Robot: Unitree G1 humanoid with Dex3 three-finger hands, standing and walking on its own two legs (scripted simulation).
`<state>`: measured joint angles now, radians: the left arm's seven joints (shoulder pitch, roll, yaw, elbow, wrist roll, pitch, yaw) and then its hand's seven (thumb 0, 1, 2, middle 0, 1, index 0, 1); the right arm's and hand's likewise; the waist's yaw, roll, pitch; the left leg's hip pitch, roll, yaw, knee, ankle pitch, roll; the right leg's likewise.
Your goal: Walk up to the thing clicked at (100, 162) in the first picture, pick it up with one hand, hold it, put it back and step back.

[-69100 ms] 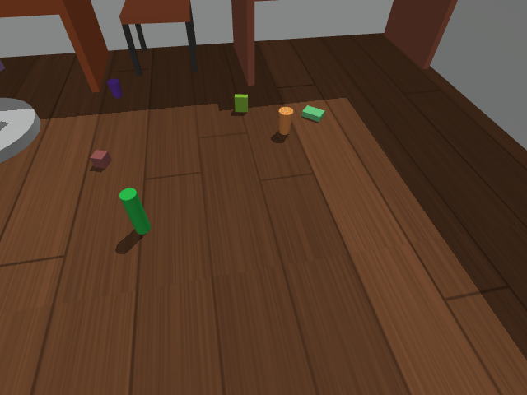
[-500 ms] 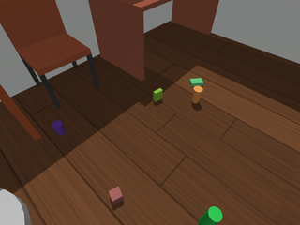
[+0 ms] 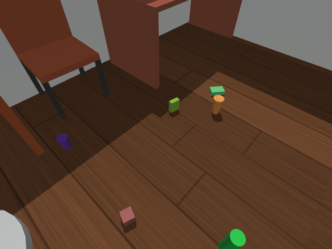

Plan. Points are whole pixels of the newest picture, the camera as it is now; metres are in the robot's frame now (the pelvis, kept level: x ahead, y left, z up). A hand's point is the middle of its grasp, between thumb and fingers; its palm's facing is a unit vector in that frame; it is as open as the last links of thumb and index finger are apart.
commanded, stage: stand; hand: left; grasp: from above
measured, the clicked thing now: (127, 216) +0.41 +0.23 -0.75
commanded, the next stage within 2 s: step back in 0.02 s
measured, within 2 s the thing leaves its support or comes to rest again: neither
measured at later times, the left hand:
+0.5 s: hand out of the picture +0.07 +0.31 -0.18, palm faces -0.03 -0.93 -0.37, open 7.3 cm
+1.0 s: hand out of the picture -0.07 +0.30 -0.15, palm faces -0.02 -0.91 -0.42, open 7.3 cm
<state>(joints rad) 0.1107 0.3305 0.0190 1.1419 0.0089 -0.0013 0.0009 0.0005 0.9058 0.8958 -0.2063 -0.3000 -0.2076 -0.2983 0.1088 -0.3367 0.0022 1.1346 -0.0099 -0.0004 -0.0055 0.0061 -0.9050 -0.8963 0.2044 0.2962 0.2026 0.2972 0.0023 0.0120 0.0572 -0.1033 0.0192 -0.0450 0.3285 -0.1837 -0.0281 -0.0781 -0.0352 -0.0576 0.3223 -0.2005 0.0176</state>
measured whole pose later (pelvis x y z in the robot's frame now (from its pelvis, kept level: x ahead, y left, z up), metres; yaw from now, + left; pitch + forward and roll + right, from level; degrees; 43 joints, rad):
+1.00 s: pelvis -0.19 +0.04 -0.02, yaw -1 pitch -2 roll +1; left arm 0.15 0.35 0.06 0.79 0.03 0.03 0.02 0.00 0.90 0.90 -0.21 -0.30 -0.21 -0.30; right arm 0.16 -0.42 -0.05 0.88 0.00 0.05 -0.03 0.01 -0.91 -0.90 0.20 0.30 0.20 0.30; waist 0.01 0.02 0.17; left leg -0.35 -0.07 -0.09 0.93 -0.51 -0.01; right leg -0.32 -0.02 0.01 0.61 -0.26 -0.02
